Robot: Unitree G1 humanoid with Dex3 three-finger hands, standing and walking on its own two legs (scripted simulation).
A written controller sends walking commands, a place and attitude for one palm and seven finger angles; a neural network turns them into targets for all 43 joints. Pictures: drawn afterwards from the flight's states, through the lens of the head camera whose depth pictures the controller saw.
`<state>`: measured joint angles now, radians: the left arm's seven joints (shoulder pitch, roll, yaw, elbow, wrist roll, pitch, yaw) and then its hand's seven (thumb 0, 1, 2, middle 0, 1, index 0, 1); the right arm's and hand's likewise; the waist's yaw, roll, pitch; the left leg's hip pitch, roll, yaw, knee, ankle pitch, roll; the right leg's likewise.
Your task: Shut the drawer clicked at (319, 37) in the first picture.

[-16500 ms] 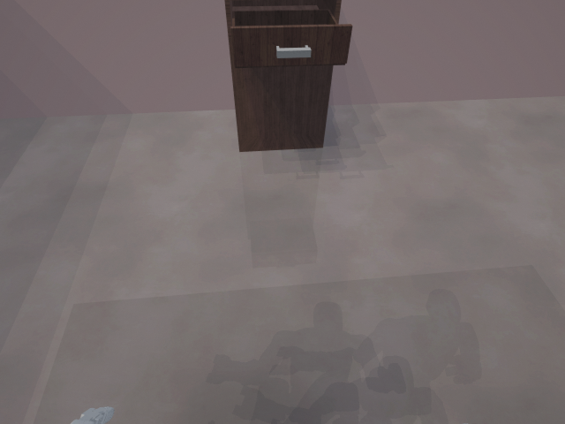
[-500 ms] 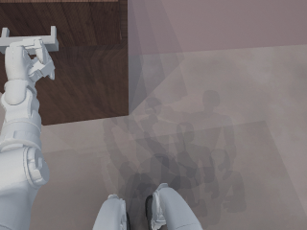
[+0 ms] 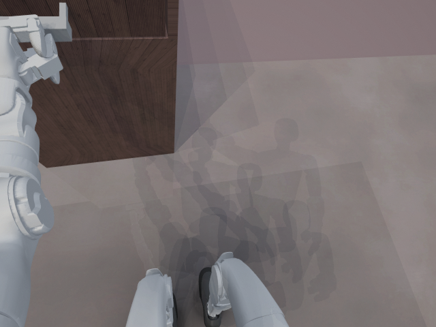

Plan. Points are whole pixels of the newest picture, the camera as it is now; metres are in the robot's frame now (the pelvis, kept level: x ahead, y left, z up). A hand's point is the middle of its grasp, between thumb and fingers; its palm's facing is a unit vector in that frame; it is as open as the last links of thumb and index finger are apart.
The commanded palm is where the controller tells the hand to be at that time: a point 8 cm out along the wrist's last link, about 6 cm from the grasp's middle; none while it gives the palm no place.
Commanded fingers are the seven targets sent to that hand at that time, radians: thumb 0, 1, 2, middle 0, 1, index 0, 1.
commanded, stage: push the drawer shut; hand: left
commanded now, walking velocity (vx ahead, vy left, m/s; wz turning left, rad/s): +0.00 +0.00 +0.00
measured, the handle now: (26, 19) +0.63 +0.25 +0.05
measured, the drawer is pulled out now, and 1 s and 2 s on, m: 0.00 0.00 0.00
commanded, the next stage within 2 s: pull the fist back off the drawer in 0.04 s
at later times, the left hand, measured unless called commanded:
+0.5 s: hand (51, 55) +0.56 +0.20 +0.05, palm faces +0.07 -1.00 -0.04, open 3.2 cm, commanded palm +0.55 +0.22 +0.06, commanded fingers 0.00 0.90 0.90 -1.40 -1.60 -1.40 -1.60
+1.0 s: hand (54, 63) +0.54 +0.20 +0.06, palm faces +0.08 -1.00 -0.03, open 3.3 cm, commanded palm +0.49 +0.23 +0.07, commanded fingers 0.00 0.90 0.90 -1.40 -1.60 -1.40 -1.60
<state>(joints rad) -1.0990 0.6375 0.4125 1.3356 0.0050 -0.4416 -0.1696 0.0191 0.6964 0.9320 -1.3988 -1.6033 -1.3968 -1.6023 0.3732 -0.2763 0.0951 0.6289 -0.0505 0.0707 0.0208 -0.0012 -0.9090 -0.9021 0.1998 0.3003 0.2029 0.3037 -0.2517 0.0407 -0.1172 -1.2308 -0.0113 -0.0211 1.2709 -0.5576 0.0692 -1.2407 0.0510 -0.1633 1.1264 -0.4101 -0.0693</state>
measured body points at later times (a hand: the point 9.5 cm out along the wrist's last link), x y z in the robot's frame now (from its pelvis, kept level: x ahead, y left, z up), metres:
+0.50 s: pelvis -0.02 +0.00 -0.01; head +0.17 +0.05 +0.40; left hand +0.55 +0.26 +0.06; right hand -0.06 -0.25 -0.10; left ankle +0.01 +0.07 -0.62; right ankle +0.06 -0.09 -0.62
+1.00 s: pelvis +0.03 +0.01 +0.02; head +0.19 +0.04 +0.44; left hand +0.53 +0.25 +0.06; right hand +0.04 -0.25 -0.09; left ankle +0.01 +0.07 -0.62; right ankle +0.06 -0.09 -0.62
